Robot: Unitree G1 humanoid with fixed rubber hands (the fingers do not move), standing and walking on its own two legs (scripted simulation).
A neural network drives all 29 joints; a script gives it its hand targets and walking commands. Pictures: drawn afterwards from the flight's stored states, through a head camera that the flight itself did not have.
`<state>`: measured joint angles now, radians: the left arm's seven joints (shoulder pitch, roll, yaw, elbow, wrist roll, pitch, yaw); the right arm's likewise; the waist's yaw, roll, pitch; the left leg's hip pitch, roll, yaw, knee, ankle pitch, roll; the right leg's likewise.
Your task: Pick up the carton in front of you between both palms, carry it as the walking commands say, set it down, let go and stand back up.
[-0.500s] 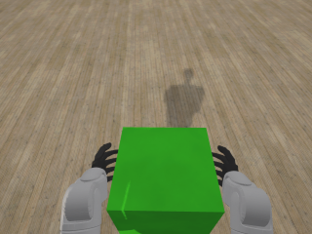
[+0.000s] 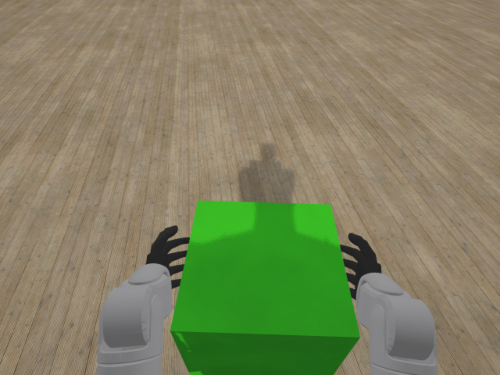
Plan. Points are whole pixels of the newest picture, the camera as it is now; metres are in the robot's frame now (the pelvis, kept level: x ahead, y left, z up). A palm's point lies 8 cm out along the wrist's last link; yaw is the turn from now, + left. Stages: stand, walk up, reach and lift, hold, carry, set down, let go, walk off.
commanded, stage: carry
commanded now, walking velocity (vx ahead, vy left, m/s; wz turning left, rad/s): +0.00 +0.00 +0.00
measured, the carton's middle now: (261, 299) +0.27 +0.00 +0.01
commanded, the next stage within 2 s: hold in 1.62 s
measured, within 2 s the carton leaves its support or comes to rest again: neither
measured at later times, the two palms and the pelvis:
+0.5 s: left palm (166, 307) +0.23 +0.14 +0.06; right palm (377, 318) +0.23 -0.16 +0.06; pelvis -0.03 -0.01 +0.00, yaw -1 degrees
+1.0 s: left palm (173, 319) +0.22 +0.13 +0.04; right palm (380, 331) +0.22 -0.17 +0.04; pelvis -0.07 -0.02 +0.00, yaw -1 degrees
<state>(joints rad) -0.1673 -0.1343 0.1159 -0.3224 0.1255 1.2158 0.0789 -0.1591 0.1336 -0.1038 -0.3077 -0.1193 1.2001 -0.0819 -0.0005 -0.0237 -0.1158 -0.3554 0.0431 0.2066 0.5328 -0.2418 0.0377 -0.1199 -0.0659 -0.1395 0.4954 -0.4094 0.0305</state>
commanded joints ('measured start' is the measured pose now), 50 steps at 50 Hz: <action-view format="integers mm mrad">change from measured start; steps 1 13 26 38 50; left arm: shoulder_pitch -424 -361 -348 -480 -439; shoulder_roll -905 -915 -802 -825 -897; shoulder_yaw -723 -737 -629 -435 -524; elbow -71 14 157 450 402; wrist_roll -422 -367 -237 -97 -138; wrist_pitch -4 -80 -278 -532 -521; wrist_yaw -255 -269 -261 -266 -276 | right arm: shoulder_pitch -441 -386 -366 -494 -461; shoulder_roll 922 923 808 826 897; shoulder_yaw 713 740 623 423 510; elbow -86 -5 136 428 385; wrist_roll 410 367 235 90 134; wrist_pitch -1 -71 -265 -517 -510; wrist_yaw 245 267 259 268 280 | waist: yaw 3 2 2 2 4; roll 25 -1 19 21 26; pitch -309 -240 -168 -152 -224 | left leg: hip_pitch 279 190 174 161 171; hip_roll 136 113 128 123 127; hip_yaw -126 -101 -125 -131 -122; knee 37 47 -21 -66 -35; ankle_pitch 800 547 352 205 315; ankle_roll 30 4 3 -10 -7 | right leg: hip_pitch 22 37 -61 -121 -93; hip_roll -77 -108 -100 -96 -89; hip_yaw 38 18 31 54 48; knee -3 -4 -63 -101 -37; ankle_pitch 609 690 344 176 296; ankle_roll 7 -13 -43 -64 -62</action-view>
